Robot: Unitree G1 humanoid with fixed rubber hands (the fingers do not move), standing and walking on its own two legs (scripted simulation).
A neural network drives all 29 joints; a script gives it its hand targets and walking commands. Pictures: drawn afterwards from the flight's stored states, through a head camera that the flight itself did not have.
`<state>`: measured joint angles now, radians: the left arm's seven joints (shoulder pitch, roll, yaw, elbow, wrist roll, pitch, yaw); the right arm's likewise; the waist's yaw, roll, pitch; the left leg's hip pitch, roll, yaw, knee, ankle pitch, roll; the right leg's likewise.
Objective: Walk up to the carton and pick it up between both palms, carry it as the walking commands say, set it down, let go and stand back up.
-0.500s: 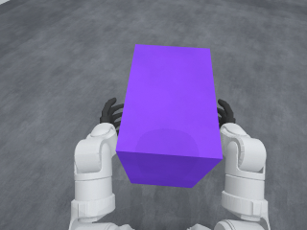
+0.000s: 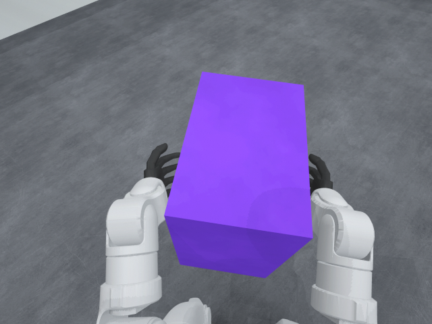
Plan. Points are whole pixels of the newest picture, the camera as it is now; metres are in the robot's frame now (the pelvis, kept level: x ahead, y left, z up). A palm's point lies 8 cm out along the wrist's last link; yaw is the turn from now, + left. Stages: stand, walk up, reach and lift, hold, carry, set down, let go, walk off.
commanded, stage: carry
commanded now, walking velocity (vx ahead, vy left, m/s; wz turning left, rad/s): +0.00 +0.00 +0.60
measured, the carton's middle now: (236, 183) +0.37 -0.02 +0.03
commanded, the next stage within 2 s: none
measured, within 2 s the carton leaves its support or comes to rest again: neither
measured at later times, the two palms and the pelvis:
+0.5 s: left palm (64, 270) +0.19 +0.23 +0.09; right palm (247, 228) +0.25 -0.04 +0.07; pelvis -0.08 +0.03 +0.00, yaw +10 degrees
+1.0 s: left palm out of the picture +0.10 +0.24 +0.10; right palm (239, 271) +0.18 -0.02 +0.09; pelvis -0.15 +0.03 +0.00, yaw +19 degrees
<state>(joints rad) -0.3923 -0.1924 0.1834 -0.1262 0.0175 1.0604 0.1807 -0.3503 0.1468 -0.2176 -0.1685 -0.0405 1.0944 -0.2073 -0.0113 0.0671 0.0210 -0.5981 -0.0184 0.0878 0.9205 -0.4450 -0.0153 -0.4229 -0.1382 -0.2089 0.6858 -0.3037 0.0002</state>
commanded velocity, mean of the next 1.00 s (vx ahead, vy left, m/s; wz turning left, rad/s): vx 0.00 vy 0.00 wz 0.32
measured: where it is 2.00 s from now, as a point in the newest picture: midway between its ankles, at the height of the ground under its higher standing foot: outside the picture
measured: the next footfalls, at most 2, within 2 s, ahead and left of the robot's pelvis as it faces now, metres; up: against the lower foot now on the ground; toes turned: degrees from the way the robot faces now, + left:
left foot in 0.12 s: +0.05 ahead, +0.13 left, +0.00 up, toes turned +10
right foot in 0.44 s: -0.02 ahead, -0.07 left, +0.00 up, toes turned +3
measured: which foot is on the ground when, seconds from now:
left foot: up 0.00-0.10, down 0.12-0.88, up 0.90-1.00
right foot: down 0.00-0.14, up 0.16-0.42, down 0.44-1.00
